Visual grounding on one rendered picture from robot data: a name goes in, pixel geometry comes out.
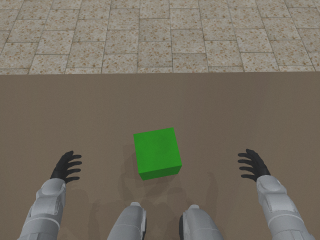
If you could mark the left robot forearm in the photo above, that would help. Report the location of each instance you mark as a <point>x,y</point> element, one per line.
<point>44,217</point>

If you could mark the robot left hand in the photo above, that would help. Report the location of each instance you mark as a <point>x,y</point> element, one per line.
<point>61,172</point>

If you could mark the right robot forearm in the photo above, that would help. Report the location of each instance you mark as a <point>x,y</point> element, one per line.
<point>281,214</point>

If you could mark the left robot thigh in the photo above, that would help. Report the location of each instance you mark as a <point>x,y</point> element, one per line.
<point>130,224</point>

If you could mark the robot right hand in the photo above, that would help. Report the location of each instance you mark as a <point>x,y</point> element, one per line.
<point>258,167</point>

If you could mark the right robot shin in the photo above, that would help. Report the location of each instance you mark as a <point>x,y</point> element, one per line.
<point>188,237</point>

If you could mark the carton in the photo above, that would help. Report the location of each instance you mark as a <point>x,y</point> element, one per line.
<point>157,153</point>

